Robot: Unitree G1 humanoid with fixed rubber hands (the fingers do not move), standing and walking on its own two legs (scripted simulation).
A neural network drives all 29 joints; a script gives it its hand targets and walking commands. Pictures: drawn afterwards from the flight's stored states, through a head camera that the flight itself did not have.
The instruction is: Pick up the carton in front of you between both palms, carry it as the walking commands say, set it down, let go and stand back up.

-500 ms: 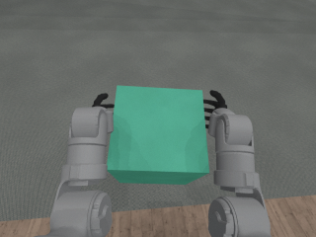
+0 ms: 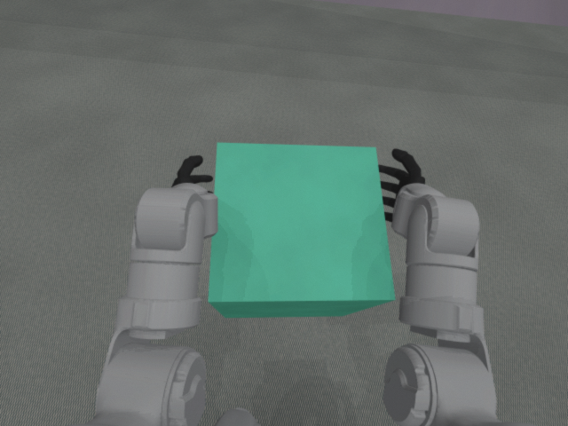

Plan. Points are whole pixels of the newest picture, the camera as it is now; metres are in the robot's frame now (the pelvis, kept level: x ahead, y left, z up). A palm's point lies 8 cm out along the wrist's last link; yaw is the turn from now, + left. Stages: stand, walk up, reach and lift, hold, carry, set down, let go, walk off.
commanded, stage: carry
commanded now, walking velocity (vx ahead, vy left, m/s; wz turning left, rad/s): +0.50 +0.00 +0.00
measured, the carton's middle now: (290, 244) +0.39 +0.05 +0.03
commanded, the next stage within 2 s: none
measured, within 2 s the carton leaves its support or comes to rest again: neither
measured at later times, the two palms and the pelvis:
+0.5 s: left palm (201, 91) +0.72 +0.27 +0.07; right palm (337, 102) +0.72 -0.01 +0.08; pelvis +0.35 +0.15 -0.01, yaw -1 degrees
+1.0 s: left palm (196, 23) +0.98 +0.35 +0.09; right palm (309, 26) +0.97 +0.07 +0.12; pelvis +0.70 +0.21 +0.00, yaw -2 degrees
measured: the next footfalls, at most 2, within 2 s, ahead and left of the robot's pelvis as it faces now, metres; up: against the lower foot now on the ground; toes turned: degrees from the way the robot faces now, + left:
left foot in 0.12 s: +0.25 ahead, +0.24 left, -0.01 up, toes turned +1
right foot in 0.42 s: +0.41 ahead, +0.04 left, -0.01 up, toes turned -8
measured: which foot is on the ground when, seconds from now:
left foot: up 0.00-0.10, down 0.12-0.44, up 0.46-0.66, down 0.68-1.00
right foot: down 0.00-0.12, up 0.14-0.40, down 0.42-0.70, up 0.72-1.00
